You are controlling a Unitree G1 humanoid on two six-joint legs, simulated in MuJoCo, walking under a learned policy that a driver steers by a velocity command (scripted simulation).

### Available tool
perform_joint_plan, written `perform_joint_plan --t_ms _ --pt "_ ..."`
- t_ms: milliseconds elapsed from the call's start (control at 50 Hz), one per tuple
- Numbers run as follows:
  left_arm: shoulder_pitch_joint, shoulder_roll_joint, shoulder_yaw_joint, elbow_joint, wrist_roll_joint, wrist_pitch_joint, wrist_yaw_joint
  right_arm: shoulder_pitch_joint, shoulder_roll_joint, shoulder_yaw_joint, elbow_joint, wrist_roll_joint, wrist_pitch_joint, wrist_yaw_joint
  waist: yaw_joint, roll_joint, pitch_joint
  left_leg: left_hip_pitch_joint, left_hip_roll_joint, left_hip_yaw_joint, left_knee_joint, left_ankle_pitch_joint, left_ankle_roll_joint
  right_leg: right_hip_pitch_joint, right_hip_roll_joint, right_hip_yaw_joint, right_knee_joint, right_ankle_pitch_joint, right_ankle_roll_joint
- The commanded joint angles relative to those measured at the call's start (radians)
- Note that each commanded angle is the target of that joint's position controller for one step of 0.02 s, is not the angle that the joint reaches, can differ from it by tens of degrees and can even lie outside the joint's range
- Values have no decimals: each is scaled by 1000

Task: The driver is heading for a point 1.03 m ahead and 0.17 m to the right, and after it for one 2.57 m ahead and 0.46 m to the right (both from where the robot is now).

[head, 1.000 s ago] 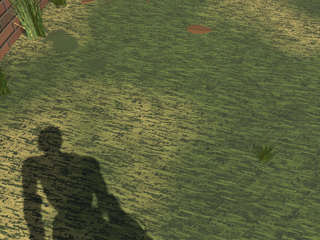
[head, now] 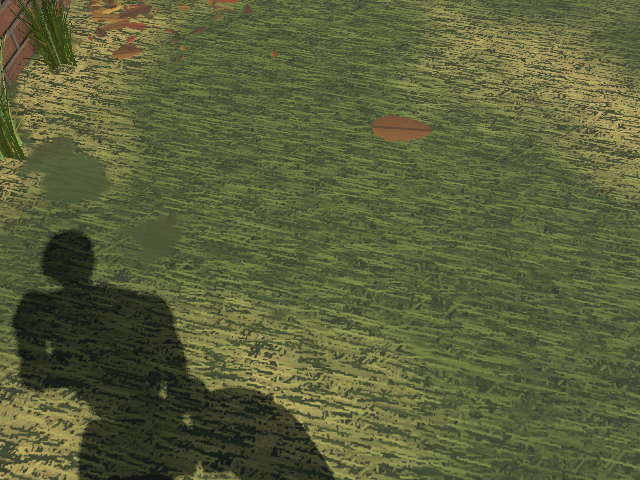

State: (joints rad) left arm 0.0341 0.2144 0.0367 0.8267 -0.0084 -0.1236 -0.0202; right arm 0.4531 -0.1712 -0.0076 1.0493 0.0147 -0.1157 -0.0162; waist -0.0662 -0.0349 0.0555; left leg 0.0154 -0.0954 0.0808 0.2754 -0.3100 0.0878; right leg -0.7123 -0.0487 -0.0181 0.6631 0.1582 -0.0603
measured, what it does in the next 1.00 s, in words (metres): walks ahead: right foot, then left foot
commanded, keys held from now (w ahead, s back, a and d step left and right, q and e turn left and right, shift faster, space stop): shift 0.14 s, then w+shift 0.86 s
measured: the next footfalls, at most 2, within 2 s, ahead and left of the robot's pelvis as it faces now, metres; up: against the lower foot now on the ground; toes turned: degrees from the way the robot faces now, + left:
right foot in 0.10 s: +0.30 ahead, -0.08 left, +0.00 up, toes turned +2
left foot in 0.56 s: +0.32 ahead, +0.13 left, +0.00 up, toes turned +3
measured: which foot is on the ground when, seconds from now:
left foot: down 0.00-0.10, up 0.12-0.54, down 0.56-1.00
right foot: up 0.00-0.08, down 0.10-0.56, up 0.58-1.00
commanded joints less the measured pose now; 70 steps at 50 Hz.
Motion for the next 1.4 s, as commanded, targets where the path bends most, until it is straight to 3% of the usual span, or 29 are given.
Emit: perform_joint_plan --t_ms 20,80,100,120,140,160,180,220,300,320,380,480,540,560,580,600,640,720,940,980,1020,1040,1060,1080,1100,1140,1200,1300,1400 --pt "-21 47 2 -62 1 -3 -17 0 -190 -28 -33 4 -4 -28 54 133 -30 -158 207 -69 8 834 -3 318 95 -45 -160 143 -9" --pt "252 133 39 27 14 -3 -13 -87 -195 -32 -50 -10 25 -28 206 145 -146 -51 202 -71 317 976 -38 539 123 -25 -213 114 -48" --pt "357 175 48 62 32 -3 -4 -113 -186 -27 -73 -17 27 -17 244 74 -216 -122 144 -54 576 754 -60 698 11 57 -217 448 -91" --pt "374 199 33 72 74 7 -4 97 -47 6 -39 -33 32 0 131 -225 -379 -418 4 -56 1025 -196 -120 1017 -281 342 -67 971 -295" --pt "381 114 9 74 69 7 -10 246 -40 14 19 1 24 21 114 -201 -559 -489 -21 -289 1184 -373 -112 1098 -366 574 -126 878 -405" --pt "293 137 25 46 24 20 -13 153 -135 -10 -6 13 27 29 120 -89 -454 -556 35 -265 1195 -306 -94 972 -310 524 -214 404 -367" --pt "204 130 25 31 -12 31 -9 4 -171 -26 -55 11 33 25 108 18 -304 -624 87 -191 1139 -196 -85 801 -257 483 -331 -181 -305" --pt "96 133 17 16 -3 32 2 -122 -183 -48 -109 2 54 4 48 19 -143 -602 154 -153 1003 -52 -63 504 -199 484 -508 -695 -222" --pt "164 133 28 45 5 19 14 -109 -126 -54 -97 -11 50 -10 28 -50 -105 -544 193 -127 814 2 -47 373 -130 372 -583 -725 -187" --pt "250 154 39 89 24 29 17 -127 -88 -31 -128 -99 68 33 29 -2 -87 -487 183 -75 743 18 -60 311 -109 299 -587 -685 -167" --pt "228 186 58 61 24 42 9 -215 -95 -30 -178 -64 82 54 43 -73 -72 -448 177 -38 554 70 -83 276 -99 242 -611 -703 -151" --pt "207 203 72 26 10 48 -8 -251 -132 -34 -221 -33 68 40 58 -60 -84 -335 146 0 331 81 -81 310 -145 247 -571 -712 -139" --pt "132 158 60 -8 14 56 -3 -73 -136 -39 -182 -37 42 28 -36 35 -80 -83 126 20 174 21 -42 165 -98 190 -363 -773 -104" --pt "66 70 35 -47 28 55 -2 89 -190 -52 -136 -48 24 17 -99 216 -79 57 268 -205 25 -208 -8 -2 4 79 -43 -704 -62" --pt "45 -17 8 -92 22 42 -7 67 -273 -68 -159 -57 21 14 -66 348 -24 98 473 -603 -147 -511 40 -244 110 -6 208 -636 -29" --pt "82 41 16 -97 37 33 -14 11 -289 -80 -176 -51 26 10 -14 227 -9 52 534 -754 -178 -600 101 -317 58 95 319 -510 -45" --pt "113 118 36 -75 49 31 -29 -74 -227 -72 -210 -28 15 22 42 101 -57 17 434 -580 -143 -419 67 -247 0 106 354 -358 -17" --pt "70 92 31 -75 58 65 -45 3 -168 -60 -175 -24 -8 26 33 126 -24 -41 315 -351 -209 -171 57 -187 -27 28 365 -231 32" --pt "-258 76 -1 -193 38 67 -54 155 -182 -60 -102 -32 -13 15 -28 140 89 141 321 -126 -242 494 78 -46 -2 -105 -49 -166 -20" --pt "-209 85 0 -187 42 67 -39 134 -206 -61 -87 -33 -4 10 18 168 48 155 324 -65 -120 943 64 127 70 -152 -102 -263 -68" --pt "69 144 25 -113 44 62 -12 114 -253 -70 -71 -43 11 -3 156 216 -107 130 340 -38 216 1289 49 447 140 -156 -98 -356 -118" --pt "314 186 46 -36 51 54 4 64 -261 -73 -82 -39 17 -8 271 194 -221 -44 308 -16 491 1144 35 756 92 -94 -119 -340 -146" --pt "458 284 73 -9 82 51 21 98 -161 -50 -122 -21 14 7 272 20 -377 -365 217 -17 866 625 28 1079 -166 226 -137 -723 -185" --pt "461 314 84 5 70 51 7 134 -104 -42 -144 9 -6 23 200 -212 -496 -647 40 -135 1150 -115 11 1216 -358 796 -353 -1001 -246" --pt "373 262 79 12 56 55 -1 2 -187 -62 -169 2 -9 17 192 -103 -324 -782 103 -190 1194 -41 42 1108 -303 742 -414 -928 -214" --pt "275 149 53 22 52 39 -1 -107 -157 -51 -194 -11 -14 24 126 43 -91 -749 190 -161 1087 74 41 781 -233 451 -448 -631 -183" --pt "277 77 25 67 31 19 6 -98 -94 -36 -207 -61 31 54 27 -13 -1 -657 244 -150 977 83 2 539 -135 300 -532 -572 -154" --pt "364 107 25 88 6 -3 5 -417 -110 -18 -350 -68 35 74 58 21 138 -705 241 -55 591 311 -85 417 -46 178 -626 -263 -188" --pt "429 199 43 92 -4 -10 12 -548 -138 -11 -399 -42 30 69 97 12 79 -475 144 -24 298 476 -66 588 -75 185 -609 172 -155"
Velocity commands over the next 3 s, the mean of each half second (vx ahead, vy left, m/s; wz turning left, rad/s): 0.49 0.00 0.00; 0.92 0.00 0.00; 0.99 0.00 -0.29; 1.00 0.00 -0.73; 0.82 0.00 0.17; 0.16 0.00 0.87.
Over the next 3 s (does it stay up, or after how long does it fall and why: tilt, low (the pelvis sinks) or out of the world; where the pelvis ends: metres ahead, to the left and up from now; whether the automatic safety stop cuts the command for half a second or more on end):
stays up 1.94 -0.53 0.00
